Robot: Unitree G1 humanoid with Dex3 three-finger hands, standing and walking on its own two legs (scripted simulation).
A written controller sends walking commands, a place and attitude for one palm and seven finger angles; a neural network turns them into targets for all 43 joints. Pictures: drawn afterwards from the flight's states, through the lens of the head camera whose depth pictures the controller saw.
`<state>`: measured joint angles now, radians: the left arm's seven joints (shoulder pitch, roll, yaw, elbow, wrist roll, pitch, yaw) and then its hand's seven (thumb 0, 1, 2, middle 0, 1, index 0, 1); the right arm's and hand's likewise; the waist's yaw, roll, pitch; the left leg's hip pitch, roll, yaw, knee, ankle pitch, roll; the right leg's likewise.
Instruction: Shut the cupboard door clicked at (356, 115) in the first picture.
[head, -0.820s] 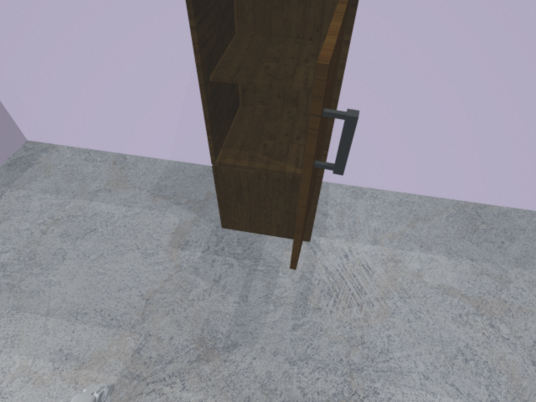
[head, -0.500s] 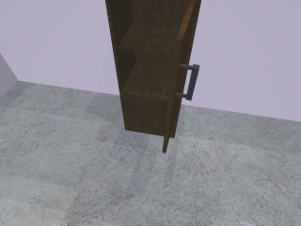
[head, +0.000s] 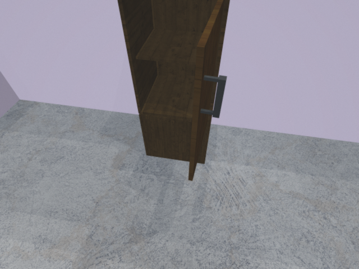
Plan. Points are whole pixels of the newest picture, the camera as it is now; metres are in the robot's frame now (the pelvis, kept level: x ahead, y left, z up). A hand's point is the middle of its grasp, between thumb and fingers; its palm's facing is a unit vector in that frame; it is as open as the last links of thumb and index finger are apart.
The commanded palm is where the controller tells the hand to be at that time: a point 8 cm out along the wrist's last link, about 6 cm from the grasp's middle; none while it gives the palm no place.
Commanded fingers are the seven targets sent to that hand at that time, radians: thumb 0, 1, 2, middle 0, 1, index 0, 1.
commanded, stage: stand and wait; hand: left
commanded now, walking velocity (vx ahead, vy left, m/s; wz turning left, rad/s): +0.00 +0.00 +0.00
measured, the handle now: (212, 96) +0.56 -0.06 +0.08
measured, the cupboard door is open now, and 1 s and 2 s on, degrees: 85 85 85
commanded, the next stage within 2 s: look at it before walking up in 0.04 s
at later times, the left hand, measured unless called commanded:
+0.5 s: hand out of the picture +0.07 +0.23 -0.16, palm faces -0.04 -0.95 -0.31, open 7.3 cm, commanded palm none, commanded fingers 0.00 0.90 0.90 -0.20 -0.30 -0.20 -0.30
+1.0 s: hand out of the picture +0.05 +0.21 -0.18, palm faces -0.10 -0.96 -0.27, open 7.3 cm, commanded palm none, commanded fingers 0.00 0.90 0.90 -0.20 -0.30 -0.20 -0.30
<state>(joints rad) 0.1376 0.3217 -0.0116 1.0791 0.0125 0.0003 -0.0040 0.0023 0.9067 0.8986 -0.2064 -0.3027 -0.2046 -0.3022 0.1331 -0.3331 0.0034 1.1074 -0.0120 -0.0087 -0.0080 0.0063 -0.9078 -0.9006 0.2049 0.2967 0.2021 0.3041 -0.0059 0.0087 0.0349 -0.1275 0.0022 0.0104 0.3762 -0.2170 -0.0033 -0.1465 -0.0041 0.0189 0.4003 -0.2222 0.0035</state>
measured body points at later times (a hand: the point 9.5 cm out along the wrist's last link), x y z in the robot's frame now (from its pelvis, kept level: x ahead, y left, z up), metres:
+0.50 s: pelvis +0.00 +0.00 +0.00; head +0.00 +0.00 +0.45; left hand +0.07 +0.28 -0.14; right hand +0.06 -0.29 -0.14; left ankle -0.01 +0.12 -0.74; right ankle +0.00 -0.12 -0.74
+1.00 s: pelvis -0.01 -0.01 -0.01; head +0.01 -0.01 +0.44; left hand +0.06 +0.26 -0.15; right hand +0.04 -0.27 -0.16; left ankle -0.01 +0.12 -0.74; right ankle -0.01 -0.12 -0.74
